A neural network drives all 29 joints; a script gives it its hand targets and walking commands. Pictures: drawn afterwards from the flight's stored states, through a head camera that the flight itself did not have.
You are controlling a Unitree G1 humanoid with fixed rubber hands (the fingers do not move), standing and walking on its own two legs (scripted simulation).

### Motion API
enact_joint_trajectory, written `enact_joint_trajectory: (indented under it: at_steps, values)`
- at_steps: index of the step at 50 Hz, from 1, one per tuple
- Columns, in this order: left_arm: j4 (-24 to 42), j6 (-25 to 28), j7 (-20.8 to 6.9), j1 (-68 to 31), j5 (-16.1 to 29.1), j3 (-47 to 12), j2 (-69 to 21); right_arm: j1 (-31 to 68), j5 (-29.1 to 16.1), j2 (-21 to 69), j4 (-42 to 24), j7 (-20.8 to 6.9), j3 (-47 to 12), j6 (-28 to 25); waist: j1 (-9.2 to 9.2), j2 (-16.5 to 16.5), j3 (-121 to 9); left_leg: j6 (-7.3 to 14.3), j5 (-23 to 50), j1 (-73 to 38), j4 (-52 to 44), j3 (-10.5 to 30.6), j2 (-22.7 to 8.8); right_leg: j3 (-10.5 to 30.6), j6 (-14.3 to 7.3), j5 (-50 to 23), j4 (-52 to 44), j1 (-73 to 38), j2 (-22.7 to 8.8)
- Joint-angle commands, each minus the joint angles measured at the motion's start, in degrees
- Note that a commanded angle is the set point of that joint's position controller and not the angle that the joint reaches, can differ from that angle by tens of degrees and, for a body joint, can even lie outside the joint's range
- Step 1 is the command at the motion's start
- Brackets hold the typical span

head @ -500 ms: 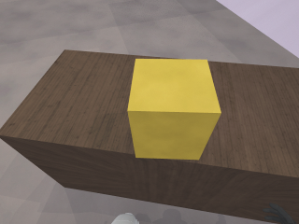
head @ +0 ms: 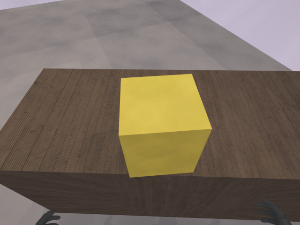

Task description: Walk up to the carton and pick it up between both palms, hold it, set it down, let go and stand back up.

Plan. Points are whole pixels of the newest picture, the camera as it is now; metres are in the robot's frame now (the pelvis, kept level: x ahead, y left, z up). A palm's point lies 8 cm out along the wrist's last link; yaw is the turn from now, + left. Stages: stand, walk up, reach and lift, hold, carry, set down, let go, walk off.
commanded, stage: walk up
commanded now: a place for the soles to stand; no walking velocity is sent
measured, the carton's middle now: (159, 128) +0.39 +0.00 +0.01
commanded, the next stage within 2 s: reach and lift in 0.92 s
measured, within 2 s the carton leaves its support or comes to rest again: neither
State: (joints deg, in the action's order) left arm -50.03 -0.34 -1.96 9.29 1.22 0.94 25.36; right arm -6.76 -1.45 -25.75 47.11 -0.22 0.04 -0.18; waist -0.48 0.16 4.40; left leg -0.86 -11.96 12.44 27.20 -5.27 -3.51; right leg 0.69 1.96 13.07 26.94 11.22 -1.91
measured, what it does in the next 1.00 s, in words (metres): stands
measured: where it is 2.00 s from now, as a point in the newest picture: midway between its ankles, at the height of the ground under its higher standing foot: outside the picture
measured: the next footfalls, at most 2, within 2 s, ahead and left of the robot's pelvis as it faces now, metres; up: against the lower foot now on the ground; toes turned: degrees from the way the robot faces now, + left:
none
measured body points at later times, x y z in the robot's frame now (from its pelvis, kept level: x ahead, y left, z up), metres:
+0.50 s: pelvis +0.01 +0.00 +0.01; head +0.02 +0.00 +0.46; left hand +0.12 +0.31 -0.11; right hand +0.10 -0.33 -0.10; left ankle +0.03 +0.13 -0.74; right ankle +0.02 -0.14 -0.74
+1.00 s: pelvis +0.00 +0.00 +0.00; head +0.03 +0.01 +0.45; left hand +0.14 +0.31 -0.11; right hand +0.11 -0.32 -0.11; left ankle +0.03 +0.13 -0.74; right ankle +0.02 -0.14 -0.74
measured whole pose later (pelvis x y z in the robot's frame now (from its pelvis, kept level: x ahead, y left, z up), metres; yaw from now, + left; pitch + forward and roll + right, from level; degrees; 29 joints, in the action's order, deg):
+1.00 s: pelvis +0.00 +0.00 +0.00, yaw +0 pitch -2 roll +0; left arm -52.0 -10.3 1.1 2.9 1.7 1.4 22.7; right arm -4.4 3.3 -21.2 59.2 -1.8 5.2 -4.3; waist 0.6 -0.8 5.1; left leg -0.8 -12.0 12.0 25.0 -6.0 -3.4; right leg 1.2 1.0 11.9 24.5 11.0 -1.9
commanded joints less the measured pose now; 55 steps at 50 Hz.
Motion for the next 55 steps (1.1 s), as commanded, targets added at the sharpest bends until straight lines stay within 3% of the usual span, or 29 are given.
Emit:
enact_joint_trajectory:
  at_steps: [1,9,30,46,47,48,50,52,55]
  values:
    - [-0.02,0.97,0.38,-1.29,0.23,2.84,10.81,1.63,0.0,-11.03,-0.89,0.34,2.86,-1.77,-0.1,-1.71,-7.93,1.14,9.6,-4.69,-6.26,5.13,-5.98,5.25,-3.22,-12.62,-5.49,-2.23,-6.14]
    - [-3.94,0.92,0.29,-4.8,0.18,2.7,9.61,2.7,0.41,-10.18,2.61,0.07,2.88,-1.72,0.16,-0.83,-5.5,0.95,2.3,-4.67,-10.36,4.39,-6.0,5.32,-3.18,-7.33,-9.32,-0.62,-5.66]
    - [-9.68,1.68,1.67,-6.17,-0.04,2.61,7.66,2.04,0.44,-7.66,9.56,0.42,3.36,-1.95,0.86,-0.57,-6.41,1.19,4.83,-7.79,-11.97,3.64,-6.36,5.74,-2.64,-9.75,-11.99,-0.49,-5.22]
    - [-10.13,1.63,1.89,-5.51,-0.42,2.78,6.83,2.35,0.77,-6.89,10.3,0.52,3.92,-2.01,0.63,0.25,-5.98,1.37,3.12,-7.48,-12.55,3.1,-6.64,5.55,-2.64,-9.26,-11.82,-0.42,-4.84]
    - [13.98,-8.58,3.9,-27.56,0.34,1.7,7.53,22.68,7.48,-0.38,4.26,-0.98,5.73,-9.43,-1.08,-0.04,-3.93,-1.73,-11.08,2.73,-4.43,-1.36,2.3,-5.12,-2.33,8.15,-3.27,3.37,3.4]
    - [12.51,-14.43,4.61,-21.77,1.11,1.43,5.52,16.76,7.07,-4.56,4.63,-2.41,8.91,-8.4,1.19,-1.41,-0.06,-0.24,-14.66,1.89,-2.35,-0.28,2.06,-6.22,-4.23,10.35,-2.02,4.05,2.44]
    - [16.98,-20.36,3.99,-18.74,0.7,1.29,3.92,14.6,6.03,-5.3,2.92,-3.7,10.77,-6.78,1.33,-3.07,0.53,-0.01,-12.78,-5.6,0.8,-0.62,3.0,-6.05,-5.21,10.25,-2.43,10.3,1.11]
    - [21.9,-25.94,2.98,-16.66,-1.47,1.04,3.41,10.24,3.37,-5.19,1.32,-4.3,11.4,-5.71,2.38,-1.11,-3.76,-0.77,-8.56,-12.16,3.46,0.65,2.38,-7.19,-5.85,6.23,-0.7,13.38,1.45]
    - [28.12,-30.33,2.35,-12.61,-4.52,3.41,1.5,4.81,1.82,-7.33,0.94,-4.27,12.21,-3.9,2.62,-0.08,-10.53,-1.45,-1.12,-14.5,4.34,1.28,1.54,-7.67,-4.18,-2.9,1.47,6.29,3.05]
